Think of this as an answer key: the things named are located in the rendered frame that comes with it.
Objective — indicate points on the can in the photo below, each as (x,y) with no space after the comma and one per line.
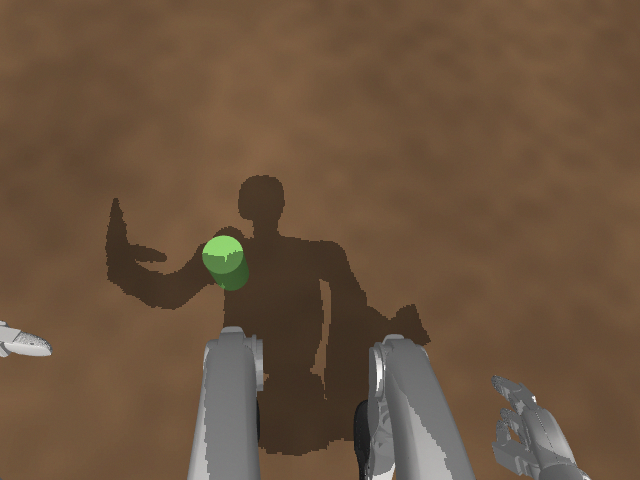
(223,256)

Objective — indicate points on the right robot arm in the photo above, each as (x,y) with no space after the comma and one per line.
(563,472)

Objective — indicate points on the right robot foot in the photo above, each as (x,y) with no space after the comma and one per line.
(362,438)

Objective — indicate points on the left robot hand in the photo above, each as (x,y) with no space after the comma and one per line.
(15,340)

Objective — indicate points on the right robot hand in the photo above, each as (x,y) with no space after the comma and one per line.
(538,432)

